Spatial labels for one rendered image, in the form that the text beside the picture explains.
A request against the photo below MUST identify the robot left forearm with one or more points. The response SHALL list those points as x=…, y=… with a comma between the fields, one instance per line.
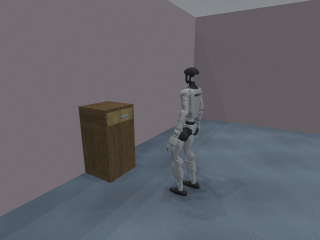
x=180, y=124

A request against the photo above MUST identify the robot thigh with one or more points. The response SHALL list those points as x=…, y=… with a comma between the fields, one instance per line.
x=184, y=135
x=187, y=147

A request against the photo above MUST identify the handle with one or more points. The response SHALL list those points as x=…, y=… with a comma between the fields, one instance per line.
x=123, y=117

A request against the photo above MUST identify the left robot hand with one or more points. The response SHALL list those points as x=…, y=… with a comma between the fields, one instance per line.
x=172, y=141

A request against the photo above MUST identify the robot right upper arm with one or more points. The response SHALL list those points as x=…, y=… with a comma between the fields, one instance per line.
x=201, y=106

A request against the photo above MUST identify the left robot thigh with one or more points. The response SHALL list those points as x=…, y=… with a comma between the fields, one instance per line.
x=184, y=135

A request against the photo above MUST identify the right robot thigh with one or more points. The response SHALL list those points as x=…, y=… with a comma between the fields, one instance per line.
x=187, y=147

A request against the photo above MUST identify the robot left upper arm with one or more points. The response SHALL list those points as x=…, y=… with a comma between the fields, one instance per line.
x=185, y=94

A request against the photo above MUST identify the robot right forearm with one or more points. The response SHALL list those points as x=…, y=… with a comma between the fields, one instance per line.
x=198, y=118

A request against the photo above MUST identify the drawer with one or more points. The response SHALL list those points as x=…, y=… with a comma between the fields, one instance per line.
x=113, y=117

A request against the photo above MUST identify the cabinet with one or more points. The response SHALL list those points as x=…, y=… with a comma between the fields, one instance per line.
x=108, y=151

